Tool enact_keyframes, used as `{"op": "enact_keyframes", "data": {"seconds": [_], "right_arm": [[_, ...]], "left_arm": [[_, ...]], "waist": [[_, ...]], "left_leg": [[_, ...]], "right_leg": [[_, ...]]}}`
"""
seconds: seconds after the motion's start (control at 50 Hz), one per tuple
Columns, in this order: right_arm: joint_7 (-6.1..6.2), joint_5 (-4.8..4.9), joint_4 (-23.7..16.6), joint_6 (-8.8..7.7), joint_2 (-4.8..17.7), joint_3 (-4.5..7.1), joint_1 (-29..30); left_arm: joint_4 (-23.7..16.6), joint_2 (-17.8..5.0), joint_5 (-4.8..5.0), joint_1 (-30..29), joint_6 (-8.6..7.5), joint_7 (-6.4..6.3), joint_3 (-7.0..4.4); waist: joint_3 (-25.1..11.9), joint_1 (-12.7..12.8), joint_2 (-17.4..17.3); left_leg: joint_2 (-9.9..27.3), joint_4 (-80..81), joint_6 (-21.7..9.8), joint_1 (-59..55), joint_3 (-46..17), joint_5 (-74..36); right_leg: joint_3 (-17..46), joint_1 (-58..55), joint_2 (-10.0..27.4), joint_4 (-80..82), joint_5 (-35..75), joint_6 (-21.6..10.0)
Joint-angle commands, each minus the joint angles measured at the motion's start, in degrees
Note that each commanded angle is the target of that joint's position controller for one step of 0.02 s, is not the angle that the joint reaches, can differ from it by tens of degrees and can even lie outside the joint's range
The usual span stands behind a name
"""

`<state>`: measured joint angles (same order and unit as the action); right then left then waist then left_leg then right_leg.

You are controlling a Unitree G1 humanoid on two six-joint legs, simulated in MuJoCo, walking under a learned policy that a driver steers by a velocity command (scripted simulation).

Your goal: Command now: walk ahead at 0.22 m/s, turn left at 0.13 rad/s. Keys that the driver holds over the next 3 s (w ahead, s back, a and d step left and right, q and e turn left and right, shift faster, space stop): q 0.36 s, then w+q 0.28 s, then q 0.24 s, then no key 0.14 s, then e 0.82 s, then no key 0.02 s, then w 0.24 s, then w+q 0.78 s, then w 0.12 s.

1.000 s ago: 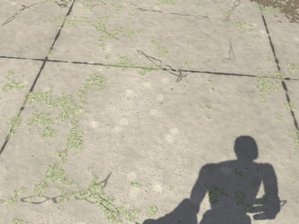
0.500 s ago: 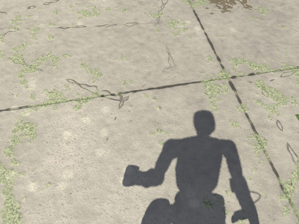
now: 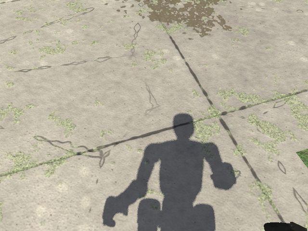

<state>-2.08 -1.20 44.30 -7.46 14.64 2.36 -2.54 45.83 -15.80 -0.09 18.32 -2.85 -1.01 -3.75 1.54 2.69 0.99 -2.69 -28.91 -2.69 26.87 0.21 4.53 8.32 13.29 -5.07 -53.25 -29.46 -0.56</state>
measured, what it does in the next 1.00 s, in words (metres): walks ahead, turning left: right foot, then left foot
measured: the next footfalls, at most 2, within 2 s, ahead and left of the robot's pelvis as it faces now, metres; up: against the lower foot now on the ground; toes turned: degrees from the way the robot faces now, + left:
right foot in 0.38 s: +0.17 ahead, -0.12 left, +0.00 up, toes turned +17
left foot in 0.84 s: +0.20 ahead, +0.20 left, +0.00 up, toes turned +30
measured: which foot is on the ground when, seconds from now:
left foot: down 0.00-0.38, up 0.40-0.82, down 0.84-1.00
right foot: up 0.00-0.36, down 0.38-0.84, up 0.86-1.00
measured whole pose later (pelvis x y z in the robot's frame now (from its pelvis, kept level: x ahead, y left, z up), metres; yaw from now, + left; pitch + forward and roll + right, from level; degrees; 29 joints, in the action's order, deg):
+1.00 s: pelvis +0.17 +0.09 +0.01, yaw +32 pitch +4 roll -1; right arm -0.9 0.0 35.5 -0.1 16.3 3.5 -8.5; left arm 40.9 -18.4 -0.6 11.8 -1.4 -1.9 -4.2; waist 2.3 1.0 1.8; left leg -3.2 -28.8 -3.4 22.1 -1.7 10.1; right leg 0.6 32.5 3.5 -66.5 -24.9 3.8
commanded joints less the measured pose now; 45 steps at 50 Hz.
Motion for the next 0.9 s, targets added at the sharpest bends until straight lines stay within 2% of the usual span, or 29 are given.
{"op": "enact_keyframes", "data": {"seconds": [0.02,0.04,0.06,0.08,0.12,0.18,0.22,0.26,0.32,0.36,0.38,0.4,0.42,0.44,0.46,0.48,0.5,0.56,0.62,0.68,0.72,0.78,0.8,0.82,0.84,0.86,0.88,0.9], "right_arm": [[0.02,2.17,-1.55,1.87,8.08,2.12,-8.81],[0.25,1.77,-2.43,2.62,7.69,1.78,-5.99],[0.57,1.49,-2.88,3.11,8.4,1.96,-5.06],[0.78,1.07,-2.89,3.69,9.43,2.36,-4.62],[1.23,0.62,-3.34,4.51,10.26,2.97,-4.65],[2.34,1.55,-3.97,5.66,11.38,3.84,-5.56],[2.94,2.06,-4.5,6.6,11.34,4.04,-5.49],[3.3,2.12,-4.85,7.37,11.07,4.11,-5.81],[3.6,2.13,-5.3,8.24,10.94,4.23,-6.67],[3.89,2.63,-6.07,8.88,10.33,4.05,-5.91],[4.03,2.62,-6.41,9.04,8.24,3.37,-7.22],[3.77,2.3,-6.96,8.86,4.62,2.45,-9.03],[3.53,2.28,-9.12,7.89,7.54,3.27,-7.71],[3.32,2.01,-8.58,7.48,11.02,4.24,-7.6],[3.09,2.03,-7.61,7.63,11.72,4.74,-8.3],[3.11,1.76,-6.52,7.99,10.82,4.76,-9.56],[2.74,1.68,-6.57,8.04,9.54,4.45,-9.36],[1.7,2.29,-8.56,7.16,6.76,3.59,-5.81],[1.0,2.35,-10.65,6.62,5.7,3.07,-2.44],[0.17,2.12,-12.07,6.5,4.44,2.43,-0.14],[-0.25,2.0,-12.58,6.76,4.79,2.55,-0.18],[-0.77,2.38,-13.51,7.57,6.52,3.48,-1.79],[-0.79,2.18,-12.74,7.78,7.04,4.02,-4.86],[-0.26,1.92,-10.89,7.94,9.47,5.41,-10.55],[0.91,1.9,-10.4,8.07,14.7,7.08,-16.81],[1.7,1.0,-12.67,7.77,21.4,7.42,-15.2],[0.99,0.72,-13.06,7.09,17.49,6.53,-16.89],[0.8,0.93,-12.57,6.48,14.25,5.33,-14.24]], "left_arm": [[-4.05,-8.35,0.39,2.71,-0.31,0.25,-1.24],[-5.4,-8.08,-0.11,-1.96,0.23,-0.12,-1.37],[-6.31,-7.81,-0.57,-3.68,0.84,-0.66,-1.66],[-6.69,-6.27,-0.5,-2.93,1.34,-1.09,-1.45],[-6.55,-3.89,-0.36,-1.3,1.72,-1.82,-0.92],[-6.82,-4.05,-0.27,-2.59,2.09,-2.33,-0.96],[-7.54,-4.08,-0.19,-5.11,2.49,-2.3,-0.94],[-8.41,-4.07,-0.04,-7.42,2.45,-2.11,-0.9],[-9.15,-4.56,0.43,-8.42,1.31,-1.48,-1.08],[-8.31,-5.01,0.65,-5.46,0.39,-0.92,-1.51],[-8.16,-7.51,0.14,-3.37,0.21,-1.0,-2.23],[-8.99,-11.28,-1.25,-3.73,0.79,-1.45,-2.96],[-8.65,-12.7,-3.11,-3.56,0.91,-0.87,-3.51],[-9.82,-9.78,-2.51,-5.83,0.42,-0.93,-2.81],[-9.99,-7.74,-1.22,-7.48,0.16,-1.19,-2.32],[-10.27,-7.14,-0.31,-8.14,0.01,-1.46,-2.05],[-9.78,-6.87,0.05,-7.38,-0.19,-1.67,-1.86],[-8.79,-7.09,-0.64,-3.69,-1.08,-1.58,-1.97],[-8.01,-8.39,-0.5,-1.52,-1.44,-1.17,-2.58],[-7.53,-10.05,-0.33,-2.44,-1.25,-0.71,-3.25],[-7.13,-11.36,0.26,-2.89,-0.8,-0.46,-3.78],[-6.93,-12.61,1.88,-4.24,-0.03,-0.31,-4.35],[-7.07,-12.36,2.45,-5.39,0.13,-0.36,-4.31],[-6.64,-10.3,2.43,-3.9,-0.05,-0.32,-3.77],[-7.31,-7.77,0.48,-1.48,-0.31,-0.18,-2.82],[-10.54,-2.09,-2.79,1.04,-0.79,-0.07,-0.61],[-9.92,-7.37,-0.85,-1.46,-1.18,0.06,-1.59],[-9.99,-9.37,0.85,-4.36,-0.92,0.01,-1.99]], "waist": [[-14.61,-4.73,-6.07],[-9.06,-4.4,-2.39],[-6.98,-3.43,-1.78],[-6.17,-2.01,-3.53],[-7.45,-1.12,-7.3],[-10.95,-1.49,-7.85],[-10.49,-2.11,-8.07],[-8.89,-2.82,-9.13],[-7.61,-3.1,-10.53],[-7.43,-0.84,-10.25],[-9.7,-0.76,-7.09],[-9.75,-2.37,5.79],[-7.21,-2.34,15.44],[-5.05,-2.53,10.76],[-3.52,-2.97,8.6],[-3.16,-3.18,7.56],[-1.99,-2.47,7.22],[-0.8,-0.21,6.56],[-0.73,1.37,6.68],[0.76,1.47,6.64],[0.43,1.1,7.54],[-1.85,-0.76,8.77],[-3.59,-2.88,7.64],[-7.23,-4.99,4.24],[-11.87,-7.07,-5.22],[-15.87,-2.7,-20.61],[-22.15,-7.46,-13.74],[-16.71,-6.75,-10.59]], "left_leg": [[20.99,5.26,-15.6,-33.19,-28.04,-25.96],[18.68,7.22,-14.25,-24.93,-24.26,-23.4],[16.89,8.79,-13.14,-19.23,-22.36,-22.0],[14.97,9.95,-12.18,-15.1,-20.98,-20.46],[12.39,10.66,-11.78,-11.99,-18.08,-22.1],[11.97,10.81,-11.48,-11.53,-18.81,-15.91],[11.09,11.63,-10.35,-9.9,-20.26,-5.02],[10.28,12.16,-9.57,-8.79,-22.32,3.75],[9.99,10.34,-8.75,-10.58,-26.11,4.62],[7.87,6.92,-6.46,-9.75,-26.47,2.81],[5.46,2.53,-3.74,-5.14,-24.28,11.92],[-1.73,-10.46,-0.18,5.71,-14.62,26.66],[-3.27,-21.37,1.01,14.03,-8.34,29.44],[0.92,-27.8,1.82,15.48,-9.36,24.45],[1.55,-30.31,2.64,16.62,-8.17,20.51],[2.2,-33.1,3.72,17.71,-7.18,17.74],[3.02,-35.74,4.58,19.21,-6.6,15.15],[4.7,-34.47,5.73,19.86,-3.99,9.55],[5.94,-27.11,6.23,18.58,-3.01,6.8],[6.39,-18.15,5.62,12.29,-0.67,6.52],[5.45,-14.09,4.96,6.63,1.66,8.14],[3.97,-7.86,2.43,0.98,3.01,8.73],[2.26,-2.4,1.02,-4.43,4.21,5.24],[0.01,1.7,-0.81,-14.7,4.13,0.54],[7.74,3.01,-4.29,-29.19,-7.07,-15.16],[23.38,2.39,-16.32,-40.04,-32.41,-31.72],[25.08,6.41,-20.58,-38.27,-35.86,-23.27],[22.38,6.67,-18.07,-34.24,-28.29,-19.93]], "right_leg": [[-0.75,22.94,4.57,-22.61,-3.36,3.37],[-2.31,23.69,5.65,-19.42,-1.15,3.47],[-2.7,21.69,6.64,-15.73,0.67,3.26],[-3.24,18.72,6.67,-11.49,1.47,3.17],[-4.85,14.75,5.33,-4.07,2.73,3.65],[-4.23,12.11,4.37,2.28,8.65,4.31],[-3.72,11.09,3.78,5.84,11.49,4.42],[-3.35,10.19,3.18,9.75,12.19,4.32],[-3.14,7.96,2.35,17.95,12.18,3.58],[-4.13,0.83,2.88,30.04,18.86,2.12],[-0.35,-6.64,9.16,33.15,19.45,-0.12],[12.23,-12.83,21.54,35.91,16.8,-6.12],[24.11,-8.72,28.53,39.99,11.65,-12.45],[21.93,-7.66,27.23,40.71,4.26,-12.6],[16.98,-7.43,23.83,40.89,1.91,-10.11],[13.52,-8.71,21.4,40.8,1.92,-8.22],[10.95,-8.76,20.92,41.27,4.44,-8.08],[4.13,-9.0,19.53,43.31,9.12,-8.34],[0.36,-10.53,20.3,44.0,12.31,-9.06],[-5.47,-7.51,20.39,42.75,21.04,-8.95],[-8.73,-5.57,20.28,39.96,27.33,-8.46],[-9.78,-7.03,22.08,33.29,35.72,-6.55],[-11.59,-6.66,21.11,28.18,39.51,-5.02],[-14.96,-3.85,18.05,18.35,42.17,-2.59],[-17.86,8.18,14.38,2.21,27.42,1.92],[-14.39,27.8,5.89,-16.53,-12.05,5.9],[-4.34,29.47,5.85,-23.57,-9.78,5.64],[-4.48,31.35,7.75,-24.09,-4.97,4.5]]}}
